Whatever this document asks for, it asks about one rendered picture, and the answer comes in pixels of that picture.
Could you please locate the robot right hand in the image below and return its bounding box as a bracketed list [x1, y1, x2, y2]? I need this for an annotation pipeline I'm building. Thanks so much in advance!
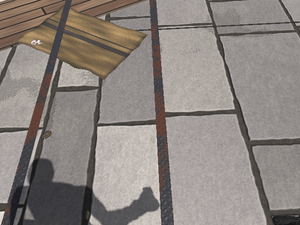
[272, 215, 300, 225]

